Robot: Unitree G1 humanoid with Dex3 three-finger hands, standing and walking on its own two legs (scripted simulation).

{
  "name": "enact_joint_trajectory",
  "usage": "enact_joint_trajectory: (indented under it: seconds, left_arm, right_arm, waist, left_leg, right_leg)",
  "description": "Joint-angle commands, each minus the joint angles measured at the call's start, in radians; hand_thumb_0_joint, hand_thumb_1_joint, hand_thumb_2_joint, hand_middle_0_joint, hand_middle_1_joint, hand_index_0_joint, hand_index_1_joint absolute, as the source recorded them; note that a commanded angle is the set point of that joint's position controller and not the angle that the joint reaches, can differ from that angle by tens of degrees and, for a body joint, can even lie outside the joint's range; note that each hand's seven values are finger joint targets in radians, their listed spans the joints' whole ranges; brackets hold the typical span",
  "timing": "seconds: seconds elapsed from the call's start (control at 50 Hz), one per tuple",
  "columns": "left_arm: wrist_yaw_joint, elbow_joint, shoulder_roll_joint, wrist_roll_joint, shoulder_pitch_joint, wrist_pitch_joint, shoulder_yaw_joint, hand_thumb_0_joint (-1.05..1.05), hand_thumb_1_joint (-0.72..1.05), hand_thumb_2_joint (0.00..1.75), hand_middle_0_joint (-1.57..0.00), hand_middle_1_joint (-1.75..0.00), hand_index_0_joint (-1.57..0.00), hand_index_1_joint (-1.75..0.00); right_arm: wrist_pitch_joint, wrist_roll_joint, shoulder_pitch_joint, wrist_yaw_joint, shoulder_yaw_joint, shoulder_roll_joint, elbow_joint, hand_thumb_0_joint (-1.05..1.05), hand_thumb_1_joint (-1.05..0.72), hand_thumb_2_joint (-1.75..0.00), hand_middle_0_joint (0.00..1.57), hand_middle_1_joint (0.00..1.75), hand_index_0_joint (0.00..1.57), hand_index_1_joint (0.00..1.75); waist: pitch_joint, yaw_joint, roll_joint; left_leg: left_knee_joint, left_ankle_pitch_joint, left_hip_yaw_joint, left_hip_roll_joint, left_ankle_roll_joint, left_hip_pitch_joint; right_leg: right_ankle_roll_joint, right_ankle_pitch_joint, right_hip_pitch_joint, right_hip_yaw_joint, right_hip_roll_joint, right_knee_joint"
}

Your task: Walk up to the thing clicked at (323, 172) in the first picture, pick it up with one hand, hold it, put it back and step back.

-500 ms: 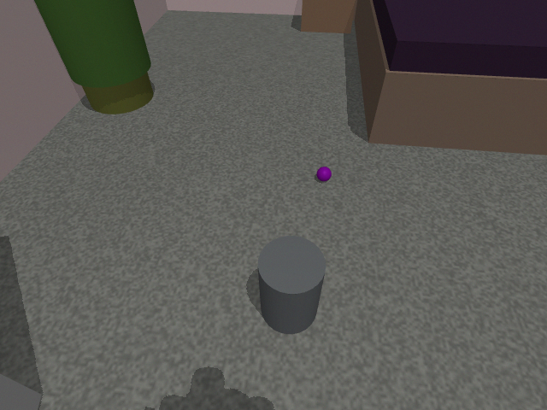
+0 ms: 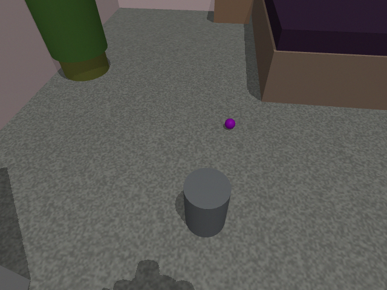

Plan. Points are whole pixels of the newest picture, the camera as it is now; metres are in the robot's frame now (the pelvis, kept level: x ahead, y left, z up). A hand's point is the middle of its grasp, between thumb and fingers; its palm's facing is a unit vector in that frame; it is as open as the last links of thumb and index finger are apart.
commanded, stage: stand
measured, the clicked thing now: (230, 123) +1.39 -0.23 -0.74
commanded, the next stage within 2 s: walk up in 0.62 s
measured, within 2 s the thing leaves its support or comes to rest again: neither
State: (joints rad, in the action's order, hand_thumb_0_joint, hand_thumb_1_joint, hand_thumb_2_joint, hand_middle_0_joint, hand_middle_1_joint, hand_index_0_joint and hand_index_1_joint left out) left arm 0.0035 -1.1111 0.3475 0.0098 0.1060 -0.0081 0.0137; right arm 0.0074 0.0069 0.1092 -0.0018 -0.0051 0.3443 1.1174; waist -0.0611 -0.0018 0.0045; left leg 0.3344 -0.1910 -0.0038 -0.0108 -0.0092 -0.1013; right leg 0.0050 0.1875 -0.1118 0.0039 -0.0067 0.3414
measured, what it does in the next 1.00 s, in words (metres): lifts its right foot, turning right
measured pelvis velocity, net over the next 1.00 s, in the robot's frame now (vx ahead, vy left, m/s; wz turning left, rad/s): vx -0.01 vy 0.08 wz -0.42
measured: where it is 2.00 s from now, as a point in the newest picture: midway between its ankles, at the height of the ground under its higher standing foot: outside the picture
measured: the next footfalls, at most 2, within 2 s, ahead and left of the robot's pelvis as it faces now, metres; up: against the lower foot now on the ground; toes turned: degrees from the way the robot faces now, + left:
right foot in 1.30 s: -0.03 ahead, -0.06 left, +0.00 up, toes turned -44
left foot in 1.64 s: +0.20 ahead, +0.05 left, +0.00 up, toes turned -59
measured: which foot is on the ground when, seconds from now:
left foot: down 0.00-1.00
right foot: down 0.00-0.88, up 0.90-1.00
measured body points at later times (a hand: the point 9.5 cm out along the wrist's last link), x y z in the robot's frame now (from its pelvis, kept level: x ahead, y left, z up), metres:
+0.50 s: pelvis +0.00 +0.00 +0.00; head +0.02 +0.00 +0.45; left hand +0.08 +0.30 -0.13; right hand +0.08 -0.30 -0.13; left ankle +0.00 +0.12 -0.75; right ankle +0.00 -0.12 -0.75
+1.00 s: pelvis -0.01 +0.08 -0.01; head +0.04 +0.08 +0.44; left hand +0.20 +0.34 -0.13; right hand -0.02 -0.27 -0.10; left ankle +0.01 +0.16 -0.75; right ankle -0.04 -0.09 -0.69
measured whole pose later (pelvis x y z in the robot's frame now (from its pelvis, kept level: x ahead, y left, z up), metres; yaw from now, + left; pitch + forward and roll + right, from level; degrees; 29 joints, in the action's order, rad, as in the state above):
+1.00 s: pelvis -0.01 +0.08 -0.01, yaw -24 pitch -2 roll -2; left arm 0.01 -0.80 0.41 0.05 0.23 0.05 -0.07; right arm -0.04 0.03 0.11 -0.03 0.09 0.37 0.83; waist -0.13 0.00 -0.02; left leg 0.48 -0.28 -0.01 0.01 0.05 -0.18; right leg 0.01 0.39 -0.45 0.16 0.08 0.90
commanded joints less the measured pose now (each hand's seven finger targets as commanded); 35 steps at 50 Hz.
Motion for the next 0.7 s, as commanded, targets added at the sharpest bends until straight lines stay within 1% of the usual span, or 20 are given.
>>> enact_joint_trajectory:
  seconds: [0.0, 0.04, 0.1, 0.12, 0.22, 0.24, 0.28, 0.38, 0.42, 0.46, 0.54, 0.58, 0.6, 0.62, 0.64, 0.66, 0.68]
  left_arm:
    - [-0.012, 0.055, 0.214, -0.003, -0.039, -0.024, -0.047, 0.00, 0.90, 0.90, -0.20, -0.30, -0.20, -0.30]
    - [-0.013, 0.054, 0.210, -0.003, -0.034, -0.024, -0.046, 0.00, 0.90, 0.90, -0.20, -0.30, -0.20, -0.30]
    - [-0.014, 0.053, 0.214, -0.005, -0.037, -0.023, -0.047, 0.00, 0.90, 0.90, -0.20, -0.30, -0.20, -0.30]
    - [-0.013, 0.055, 0.212, -0.002, -0.035, -0.023, -0.047, 0.00, 0.90, 0.90, -0.20, -0.30, -0.20, -0.30]
    - [-0.012, 0.052, 0.212, -0.002, -0.028, -0.023, -0.048, 0.00, 0.90, 0.90, -0.20, -0.30, -0.20, -0.30]
    - [-0.013, 0.055, 0.218, -0.001, -0.035, -0.024, -0.049, 0.00, 0.90, 0.90, -0.20, -0.30, -0.20, -0.30]
    - [-0.014, 0.056, 0.211, -0.002, -0.033, -0.024, -0.047, 0.00, 0.90, 0.90, -0.20, -0.30, -0.20, -0.30]
    - [-0.013, 0.055, 0.216, -0.004, -0.034, -0.024, -0.048, 0.00, 0.90, 0.90, -0.20, -0.30, -0.20, -0.30]
    - [-0.012, 0.058, 0.210, -0.003, -0.030, -0.023, -0.046, 0.00, 0.90, 0.90, -0.20, -0.30, -0.20, -0.30]
    - [-0.013, 0.058, 0.213, -0.001, -0.032, -0.023, -0.046, 0.00, 0.90, 0.90, -0.20, -0.30, -0.20, -0.30]
    - [-0.014, 0.057, 0.214, -0.005, -0.035, -0.023, -0.046, 0.00, 0.90, 0.90, -0.20, -0.30, -0.20, -0.30]
    - [-0.013, 0.053, 0.210, -0.003, -0.026, -0.021, -0.044, 0.00, 0.90, 0.90, -0.20, -0.30, -0.20, -0.30]
    - [-0.007, 0.145, 0.284, 0.020, 0.023, 0.004, -0.090, 0.00, 0.90, 0.90, -0.20, -0.30, -0.20, -0.30]
    - [-0.011, 0.163, 0.290, 0.022, 0.046, 0.001, -0.097, 0.00, 0.90, 0.90, -0.20, -0.30, -0.20, -0.30]
    - [-0.011, 0.190, 0.307, 0.032, 0.034, -0.001, -0.112, 0.00, 0.90, 0.90, -0.20, -0.30, -0.20, -0.30]
    - [-0.014, 0.221, 0.319, 0.037, 0.061, -0.003, -0.125, 0.00, 0.90, 0.90, -0.20, -0.30, -0.20, -0.30]
    - [-0.016, 0.252, 0.319, 0.044, 0.083, -0.004, -0.133, 0.00, 0.90, 0.90, -0.20, -0.30, -0.20, -0.30]
  right_arm:
    - [0.024, 0.001, -0.039, 0.011, 0.044, 0.206, -0.058, 0.00, -0.90, -0.90, 0.20, 0.30, 0.20, 0.30]
    - [0.024, 0.000, -0.039, 0.010, 0.045, 0.213, -0.056, 0.00, -0.90, -0.90, 0.20, 0.30, 0.20, 0.30]
    - [0.021, 0.000, -0.036, 0.010, 0.043, 0.206, -0.056, 0.00, -0.90, -0.90, 0.20, 0.30, 0.20, 0.30]
    - [0.022, 0.001, -0.036, 0.011, 0.045, 0.214, -0.056, 0.00, -0.90, -0.90, 0.20, 0.30, 0.20, 0.30]
    - [0.024, -0.001, -0.039, 0.011, 0.044, 0.212, -0.055, 0.00, -0.90, -0.90, 0.20, 0.30, 0.20, 0.30]
    - [0.023, 0.001, -0.035, 0.011, 0.043, 0.208, -0.058, 0.00, -0.90, -0.90, 0.20, 0.30, 0.20, 0.30]
    - [0.024, 0.001, -0.043, 0.012, 0.045, 0.215, -0.058, 0.00, -0.90, -0.90, 0.20, 0.30, 0.20, 0.30]
    - [0.023, 0.002, -0.030, 0.011, 0.043, 0.211, -0.054, 0.00, -0.90, -0.90, 0.20, 0.30, 0.20, 0.30]
    - [0.023, 0.002, -0.039, 0.012, 0.045, 0.220, -0.055, 0.00, -0.90, -0.90, 0.20, 0.30, 0.20, 0.30]
    - [0.024, 0.001, -0.035, 0.012, 0.045, 0.215, -0.055, 0.00, -0.90, -0.90, 0.20, 0.30, 0.20, 0.30]
    - [0.024, 0.001, -0.028, 0.013, 0.043, 0.211, -0.052, 0.00, -0.90, -0.90, 0.20, 0.30, 0.20, 0.30]
    - [0.024, 0.000, -0.038, 0.012, 0.044, 0.216, -0.052, 0.00, -0.90, -0.90, 0.20, 0.30, 0.20, 0.30]
    - [0.011, 0.017, -0.109, -0.005, 0.140, 0.342, -0.146, 0.00, -0.90, -0.90, 0.20, 0.30, 0.20, 0.30]
    - [0.004, 0.014, -0.099, -0.008, 0.136, 0.301, -0.173, 0.00, -0.90, -0.90, 0.20, 0.30, 0.20, 0.30]
    - [-0.003, 0.001, -0.080, -0.014, 0.136, 0.268, -0.193, 0.00, -0.90, -0.90, 0.20, 0.30, 0.20, 0.30]
    - [-0.011, -0.001, -0.089, -0.019, 0.134, 0.247, -0.218, 0.00, -0.90, -0.90, 0.20, 0.30, 0.20, 0.30]
    - [-0.019, 0.006, -0.088, -0.024, 0.135, 0.226, -0.247, 0.00, -0.90, -0.90, 0.20, 0.30, 0.20, 0.30]
  waist:
    - [0.080, 0.003, -0.018]
    - [0.076, 0.001, -0.007]
    - [0.080, 0.005, -0.011]
    - [0.081, 0.002, -0.002]
    - [0.078, 0.000, -0.007]
    - [0.083, 0.004, -0.010]
    - [0.085, 0.001, -0.004]
    - [0.084, 0.005, -0.002]
    - [0.094, -0.002, 0.007]
    - [0.093, 0.002, -0.002]
    - [0.078, 0.000, -0.011]
    - [0.088, -0.002, 0.003]
    - [0.009, 0.023, 0.043]
    - [0.033, 0.015, 0.003]
    - [0.058, 0.021, -0.090]
    - [0.078, 0.005, -0.175]
    - [0.088, -0.003, -0.230]
  left_leg:
    - [-0.055, 0.145, 0.089, -0.116, 0.032, 0.013]
    - [-0.054, 0.142, 0.092, -0.119, 0.033, 0.018]
    - [-0.058, 0.132, 0.090, -0.119, 0.031, 0.012]
    - [-0.055, 0.124, 0.086, -0.118, 0.033, 0.012]
    - [-0.059, 0.139, 0.090, -0.118, 0.033, 0.016]
    - [-0.060, 0.144, 0.088, -0.119, 0.032, 0.017]
    - [-0.055, 0.157, 0.091, -0.122, 0.030, 0.025]
    - [-0.056, 0.145, 0.088, -0.118, 0.029, 0.013]
    - [-0.051, 0.152, 0.087, -0.122, 0.033, 0.020]
    - [-0.052, 0.169, 0.085, -0.120, 0.031, 0.020]
    - [-0.058, 0.172, 0.087, -0.120, 0.027, 0.013]
    - [-0.057, 0.172, 0.090, -0.123, 0.030, 0.024]
    - [0.137, 0.042, -0.049, -0.055, 0.032, 0.083]
    - [0.194, 0.020, -0.002, -0.044, 0.039, 0.046]
    - [0.247, -0.068, -0.002, -0.028, 0.032, -0.061]
    - [0.306, -0.207, 0.036, 0.016, 0.030, -0.142]
    - [0.396, -0.389, 0.087, 0.048, 0.030, -0.233]
  right_leg:
    - [-0.030, -0.148, -0.003, 0.090, -0.115, -0.051]
    - [-0.029, -0.141, -0.006, 0.091, -0.115, -0.058]
    - [-0.032, -0.135, 0.003, 0.092, -0.117, -0.053]
    - [-0.032, -0.137, 0.002, 0.097, -0.119, -0.058]
    - [-0.029, -0.148, 0.002, 0.092, -0.116, -0.060]
    - [-0.030, -0.151, 0.005, 0.090, -0.117, -0.055]
    - [-0.030, -0.147, -0.001, 0.086, -0.115, -0.054]
    - [-0.033, -0.151, 0.007, 0.094, -0.119, -0.055]
    - [-0.032, -0.161, 0.011, 0.095, -0.121, -0.053]
    - [-0.032, -0.175, 0.013, 0.094, -0.119, -0.051]
    - [-0.032, -0.167, 0.012, 0.090, -0.119, -0.049]
    - [-0.032, -0.167, 0.010, 0.090, -0.118, -0.052]
    - [-0.081, -0.353, -0.181, 0.247, -0.111, 0.017]
    - [-0.110, -0.406, -0.177, 0.311, -0.137, 0.050]
    - [-0.148, -0.384, -0.115, 0.376, -0.168, 0.040]
    - [-0.193, -0.388, -0.059, 0.497, -0.199, 0.030]
    - [-0.237, -0.394, -0.013, 0.605, -0.244, 0.010]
